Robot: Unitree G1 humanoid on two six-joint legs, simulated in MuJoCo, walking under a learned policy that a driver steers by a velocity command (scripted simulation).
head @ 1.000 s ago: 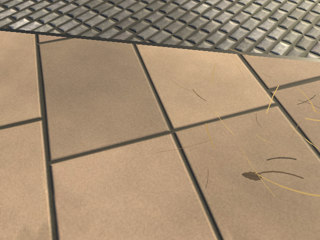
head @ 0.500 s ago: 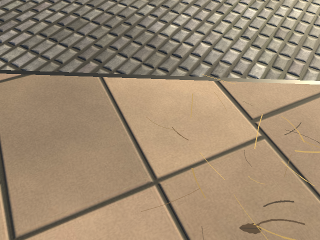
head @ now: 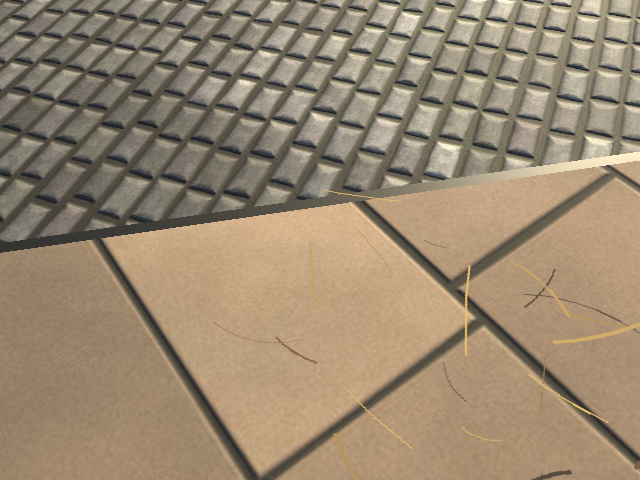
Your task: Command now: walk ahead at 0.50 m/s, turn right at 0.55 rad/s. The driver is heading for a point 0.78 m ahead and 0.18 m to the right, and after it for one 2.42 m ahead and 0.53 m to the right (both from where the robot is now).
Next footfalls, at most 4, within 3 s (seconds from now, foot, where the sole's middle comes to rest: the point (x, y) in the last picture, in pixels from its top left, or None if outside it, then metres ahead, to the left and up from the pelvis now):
0.22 left None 0.32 0.14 -0.78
0.74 right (458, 465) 0.50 -0.20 -0.78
1.24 left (434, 312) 0.87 -0.18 -0.78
1.72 right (569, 285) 0.95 -0.51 -0.78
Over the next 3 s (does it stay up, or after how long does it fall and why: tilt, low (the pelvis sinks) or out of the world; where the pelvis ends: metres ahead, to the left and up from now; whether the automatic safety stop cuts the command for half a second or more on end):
stays up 1.27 -0.42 0.00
